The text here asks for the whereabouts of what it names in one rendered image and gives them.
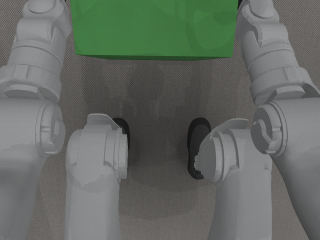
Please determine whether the carton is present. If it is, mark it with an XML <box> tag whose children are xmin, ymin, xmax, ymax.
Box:
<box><xmin>70</xmin><ymin>0</ymin><xmax>239</xmax><ymax>61</ymax></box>

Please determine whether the robot left upper arm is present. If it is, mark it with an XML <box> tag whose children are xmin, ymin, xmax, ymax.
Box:
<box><xmin>0</xmin><ymin>97</ymin><xmax>66</xmax><ymax>240</ymax></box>

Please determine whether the robot right upper arm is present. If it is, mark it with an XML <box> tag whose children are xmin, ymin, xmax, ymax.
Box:
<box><xmin>250</xmin><ymin>97</ymin><xmax>320</xmax><ymax>240</ymax></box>

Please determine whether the robot left forearm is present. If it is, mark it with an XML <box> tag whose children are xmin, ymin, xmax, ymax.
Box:
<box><xmin>0</xmin><ymin>0</ymin><xmax>72</xmax><ymax>104</ymax></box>

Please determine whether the robot left thigh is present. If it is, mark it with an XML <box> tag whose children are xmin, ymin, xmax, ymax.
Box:
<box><xmin>64</xmin><ymin>124</ymin><xmax>128</xmax><ymax>240</ymax></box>

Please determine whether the right robot shin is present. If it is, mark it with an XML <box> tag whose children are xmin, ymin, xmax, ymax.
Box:
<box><xmin>194</xmin><ymin>118</ymin><xmax>272</xmax><ymax>180</ymax></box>

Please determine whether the robot right forearm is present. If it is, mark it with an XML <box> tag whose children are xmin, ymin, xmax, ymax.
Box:
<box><xmin>234</xmin><ymin>0</ymin><xmax>320</xmax><ymax>106</ymax></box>

